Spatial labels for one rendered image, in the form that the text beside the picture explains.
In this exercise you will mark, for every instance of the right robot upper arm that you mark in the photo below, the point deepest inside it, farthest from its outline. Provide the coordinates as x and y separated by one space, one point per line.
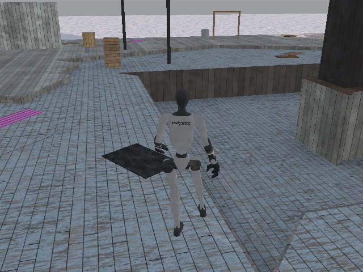
202 129

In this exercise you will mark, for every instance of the left robot hand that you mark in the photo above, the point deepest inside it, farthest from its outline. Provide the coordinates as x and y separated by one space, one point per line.
163 147

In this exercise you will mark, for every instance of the robot right thigh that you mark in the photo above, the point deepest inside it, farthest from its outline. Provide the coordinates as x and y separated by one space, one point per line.
195 165

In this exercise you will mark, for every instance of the right robot hand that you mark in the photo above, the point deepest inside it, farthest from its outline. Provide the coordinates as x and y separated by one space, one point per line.
216 169

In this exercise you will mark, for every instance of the right robot forearm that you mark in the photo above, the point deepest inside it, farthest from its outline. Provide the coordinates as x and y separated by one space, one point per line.
210 153

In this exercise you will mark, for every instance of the left robot forearm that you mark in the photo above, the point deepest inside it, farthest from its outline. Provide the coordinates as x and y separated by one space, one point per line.
157 145

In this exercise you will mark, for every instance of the left robot upper arm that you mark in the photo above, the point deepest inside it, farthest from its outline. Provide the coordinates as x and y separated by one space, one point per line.
161 127

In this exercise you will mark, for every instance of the robot right shin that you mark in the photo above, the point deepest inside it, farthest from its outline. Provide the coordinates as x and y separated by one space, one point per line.
200 193

